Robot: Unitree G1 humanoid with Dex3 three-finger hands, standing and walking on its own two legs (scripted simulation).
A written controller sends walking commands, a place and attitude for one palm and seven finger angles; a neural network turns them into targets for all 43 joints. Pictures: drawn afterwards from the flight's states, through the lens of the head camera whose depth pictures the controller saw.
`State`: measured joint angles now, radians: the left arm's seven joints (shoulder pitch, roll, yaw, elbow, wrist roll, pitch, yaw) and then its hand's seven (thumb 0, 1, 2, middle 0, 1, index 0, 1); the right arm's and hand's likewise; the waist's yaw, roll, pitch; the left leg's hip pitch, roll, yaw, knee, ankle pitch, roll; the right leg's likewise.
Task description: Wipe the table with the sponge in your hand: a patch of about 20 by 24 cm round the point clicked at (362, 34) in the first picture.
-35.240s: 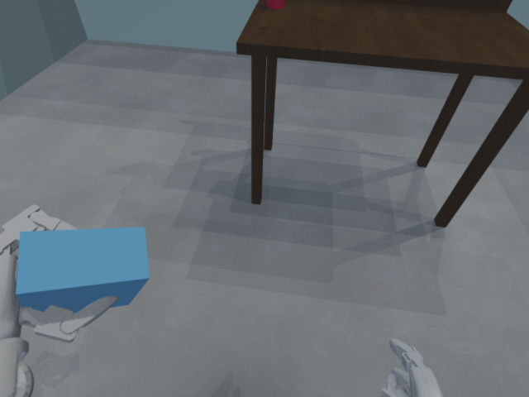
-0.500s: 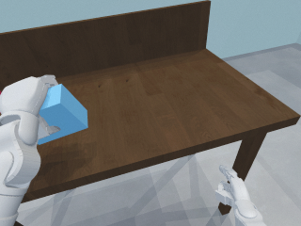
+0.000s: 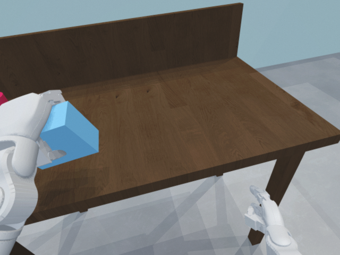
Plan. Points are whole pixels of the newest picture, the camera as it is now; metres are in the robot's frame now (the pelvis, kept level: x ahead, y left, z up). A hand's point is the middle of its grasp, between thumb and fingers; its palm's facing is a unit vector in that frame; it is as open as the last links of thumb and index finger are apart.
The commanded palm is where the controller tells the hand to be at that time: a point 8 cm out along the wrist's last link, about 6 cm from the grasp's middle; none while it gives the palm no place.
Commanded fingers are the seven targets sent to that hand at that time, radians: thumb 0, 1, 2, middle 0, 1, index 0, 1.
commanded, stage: bring the sponge back beside the body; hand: left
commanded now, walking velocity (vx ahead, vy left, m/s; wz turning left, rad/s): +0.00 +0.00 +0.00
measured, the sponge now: (59, 141) +0.24 +0.29 +0.20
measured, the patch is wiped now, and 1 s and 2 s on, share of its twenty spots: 1.00 1.00 1.00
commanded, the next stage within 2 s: step back with the hand held close in 1.04 s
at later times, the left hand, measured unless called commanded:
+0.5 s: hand (36, 139) +0.20 +0.28 +0.24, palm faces +0.39 -0.15 -0.91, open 9.7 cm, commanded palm +0.14 +0.29 +0.31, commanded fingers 0.00 0.10 1.30 -1.20 -1.60 -1.20 -1.60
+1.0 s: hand (28, 143) +0.19 +0.29 +0.25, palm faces +0.43 -0.16 -0.89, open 9.7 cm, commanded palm +0.13 +0.29 +0.31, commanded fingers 0.00 0.10 1.30 -1.20 -1.60 -1.20 -1.60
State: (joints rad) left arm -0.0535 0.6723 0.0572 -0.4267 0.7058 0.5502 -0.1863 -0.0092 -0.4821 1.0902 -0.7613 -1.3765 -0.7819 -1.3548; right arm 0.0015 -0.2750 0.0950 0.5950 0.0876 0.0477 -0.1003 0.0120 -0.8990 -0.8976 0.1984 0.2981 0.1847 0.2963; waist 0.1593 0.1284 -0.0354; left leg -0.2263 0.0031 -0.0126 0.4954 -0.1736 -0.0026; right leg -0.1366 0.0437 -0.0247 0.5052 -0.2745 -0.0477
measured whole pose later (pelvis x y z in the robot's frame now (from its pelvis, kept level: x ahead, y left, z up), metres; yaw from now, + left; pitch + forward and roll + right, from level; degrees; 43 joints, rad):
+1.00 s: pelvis -0.01 +0.01 +0.00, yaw +0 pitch -7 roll -1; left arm 0.08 0.67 0.11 -0.60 0.64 0.55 -0.11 -0.01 -0.48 1.09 -0.76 -1.37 -0.78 -1.35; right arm 0.01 -0.26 0.10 0.58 0.09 0.03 -0.10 0.01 -0.90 -0.90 0.20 0.30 0.19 0.30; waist 0.17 0.12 -0.02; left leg -0.21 0.00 0.00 0.51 -0.16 0.01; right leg -0.12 0.04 -0.01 0.51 -0.26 -0.03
